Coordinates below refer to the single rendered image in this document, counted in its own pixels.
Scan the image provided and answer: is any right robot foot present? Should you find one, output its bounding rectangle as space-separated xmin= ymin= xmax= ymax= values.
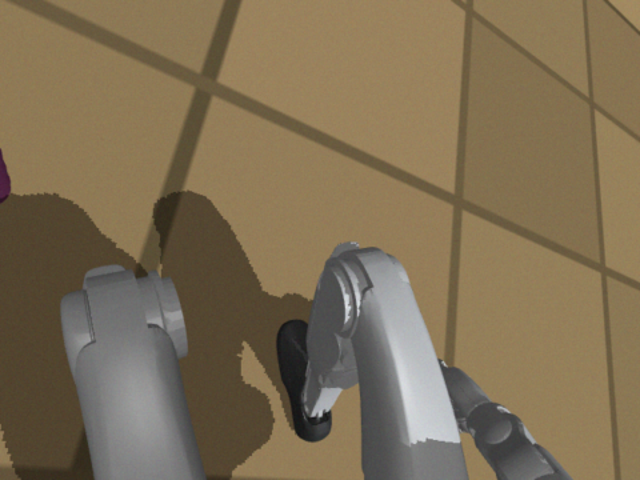
xmin=276 ymin=320 xmax=332 ymax=442

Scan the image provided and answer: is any cup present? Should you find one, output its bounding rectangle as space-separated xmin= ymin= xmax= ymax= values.
xmin=0 ymin=149 xmax=11 ymax=203

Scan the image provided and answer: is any right robot arm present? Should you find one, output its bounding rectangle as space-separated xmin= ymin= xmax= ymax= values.
xmin=466 ymin=402 xmax=573 ymax=480

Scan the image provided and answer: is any right robot hand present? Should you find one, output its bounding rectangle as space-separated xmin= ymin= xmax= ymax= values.
xmin=437 ymin=358 xmax=492 ymax=433

